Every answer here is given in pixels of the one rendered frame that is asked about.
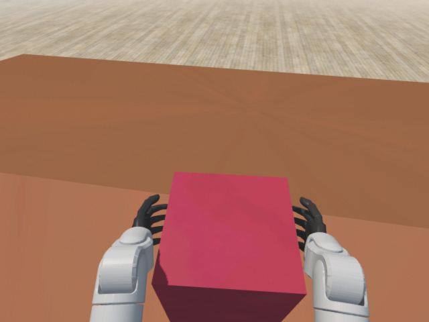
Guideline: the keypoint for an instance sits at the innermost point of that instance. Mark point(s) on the left robot hand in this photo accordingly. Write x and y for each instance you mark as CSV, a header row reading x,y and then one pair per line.
x,y
144,214

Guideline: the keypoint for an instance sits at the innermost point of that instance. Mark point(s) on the carton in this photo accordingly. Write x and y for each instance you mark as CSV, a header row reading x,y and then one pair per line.
x,y
229,250

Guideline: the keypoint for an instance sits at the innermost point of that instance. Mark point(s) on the robot left forearm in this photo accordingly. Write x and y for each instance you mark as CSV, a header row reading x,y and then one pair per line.
x,y
122,278

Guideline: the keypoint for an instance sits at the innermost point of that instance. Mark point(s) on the right robot hand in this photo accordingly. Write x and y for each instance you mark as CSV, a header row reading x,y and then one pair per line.
x,y
314,221

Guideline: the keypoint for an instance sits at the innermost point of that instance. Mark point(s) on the robot right forearm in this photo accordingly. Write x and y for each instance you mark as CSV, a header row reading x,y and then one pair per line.
x,y
338,281

